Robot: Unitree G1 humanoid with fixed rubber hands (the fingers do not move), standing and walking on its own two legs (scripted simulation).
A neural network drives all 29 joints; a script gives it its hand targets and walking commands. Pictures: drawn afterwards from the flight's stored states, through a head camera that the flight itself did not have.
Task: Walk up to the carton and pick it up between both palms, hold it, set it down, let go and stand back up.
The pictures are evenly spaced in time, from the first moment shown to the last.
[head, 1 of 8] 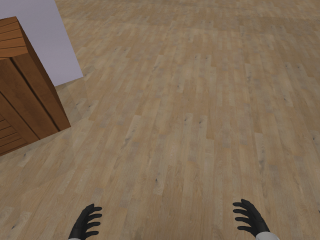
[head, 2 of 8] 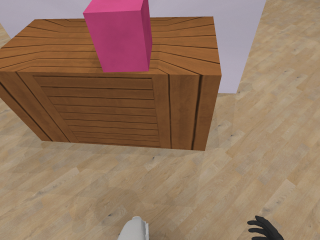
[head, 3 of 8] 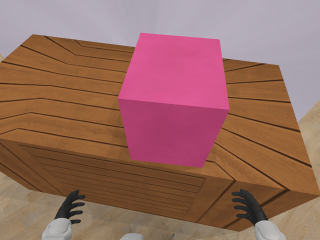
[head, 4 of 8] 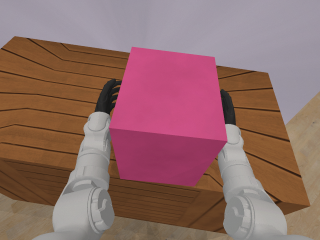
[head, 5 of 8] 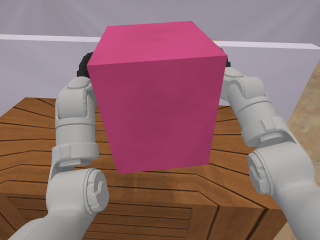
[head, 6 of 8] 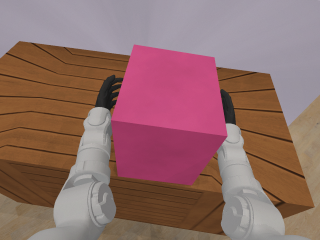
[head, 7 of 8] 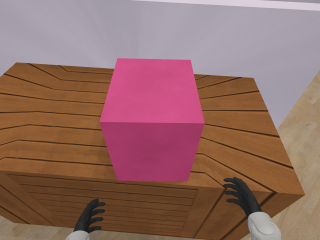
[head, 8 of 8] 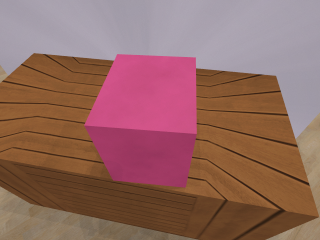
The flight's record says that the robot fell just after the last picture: no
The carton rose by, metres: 0.24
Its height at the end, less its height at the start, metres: +0.00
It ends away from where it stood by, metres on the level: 0.02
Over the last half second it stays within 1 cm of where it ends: yes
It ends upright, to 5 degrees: yes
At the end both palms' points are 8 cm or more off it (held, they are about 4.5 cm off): yes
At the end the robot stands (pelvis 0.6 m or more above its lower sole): yes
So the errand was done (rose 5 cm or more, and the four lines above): yes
